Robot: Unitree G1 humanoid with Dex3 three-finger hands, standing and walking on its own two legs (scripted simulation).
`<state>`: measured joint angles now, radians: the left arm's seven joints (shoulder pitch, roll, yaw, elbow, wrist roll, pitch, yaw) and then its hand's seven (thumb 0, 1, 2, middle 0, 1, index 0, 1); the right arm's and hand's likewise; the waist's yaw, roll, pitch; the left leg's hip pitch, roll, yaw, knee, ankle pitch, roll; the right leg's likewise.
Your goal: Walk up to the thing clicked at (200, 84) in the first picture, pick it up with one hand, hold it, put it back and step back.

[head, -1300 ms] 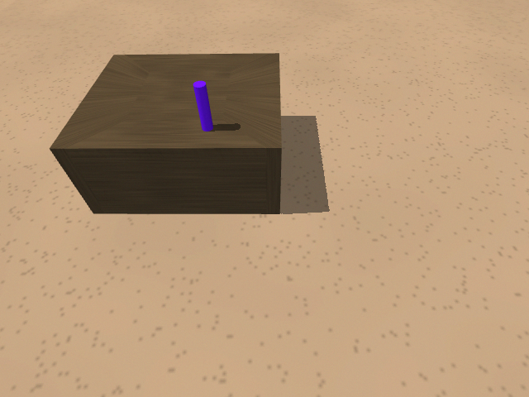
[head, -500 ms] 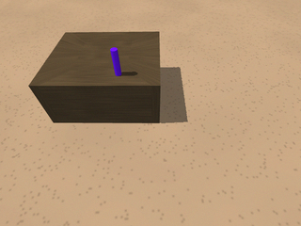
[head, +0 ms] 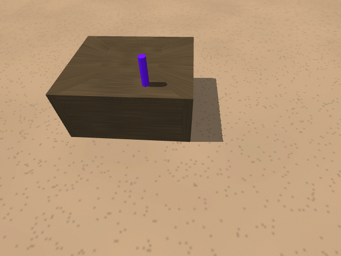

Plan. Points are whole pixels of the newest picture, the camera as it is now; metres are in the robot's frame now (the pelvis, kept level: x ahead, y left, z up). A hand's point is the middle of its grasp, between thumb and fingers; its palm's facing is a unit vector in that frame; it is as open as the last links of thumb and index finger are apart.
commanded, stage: walk up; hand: left
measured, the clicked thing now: (143, 71) +1.15 +0.25 -0.25
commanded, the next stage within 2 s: none
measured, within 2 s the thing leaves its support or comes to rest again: neither
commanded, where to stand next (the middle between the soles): +0.70 +0.05 m, yaw -2 degrees
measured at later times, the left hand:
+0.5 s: hand (78, 210) +0.26 +0.31 -0.14, palm faces -0.09 -0.92 -0.39, open 7.4 cm
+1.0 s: hand (86, 174) +0.40 +0.34 -0.17, palm faces -0.05 -0.93 -0.35, open 7.4 cm
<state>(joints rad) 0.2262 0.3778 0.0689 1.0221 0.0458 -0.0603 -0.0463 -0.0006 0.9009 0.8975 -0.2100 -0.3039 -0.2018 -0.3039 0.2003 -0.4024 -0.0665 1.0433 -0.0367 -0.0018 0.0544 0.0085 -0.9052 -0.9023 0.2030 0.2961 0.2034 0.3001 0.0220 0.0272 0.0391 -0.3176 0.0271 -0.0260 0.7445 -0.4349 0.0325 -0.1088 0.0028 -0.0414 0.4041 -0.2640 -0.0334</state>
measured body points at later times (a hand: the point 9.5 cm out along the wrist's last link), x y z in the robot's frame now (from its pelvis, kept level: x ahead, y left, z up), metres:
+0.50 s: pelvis +0.17 +0.03 -0.01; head +0.18 +0.02 +0.44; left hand +0.27 +0.36 -0.11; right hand +0.18 -0.29 -0.14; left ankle +0.11 +0.17 -0.74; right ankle +0.27 -0.09 -0.74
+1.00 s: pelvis +0.37 +0.06 -0.02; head +0.39 +0.08 +0.43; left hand +0.40 +0.39 -0.15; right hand +0.47 -0.27 -0.10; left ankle +0.44 +0.18 -0.74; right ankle +0.32 -0.08 -0.68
